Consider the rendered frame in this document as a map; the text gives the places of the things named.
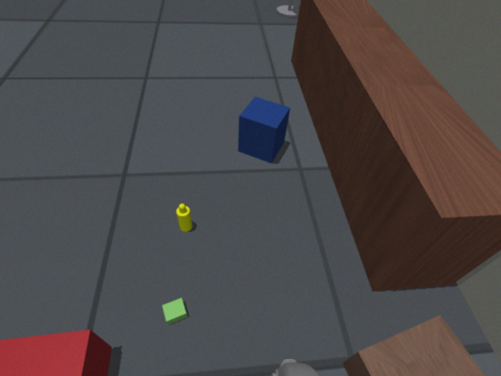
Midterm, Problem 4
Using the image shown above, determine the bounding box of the floor lamp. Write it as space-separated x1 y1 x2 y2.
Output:
276 0 300 19

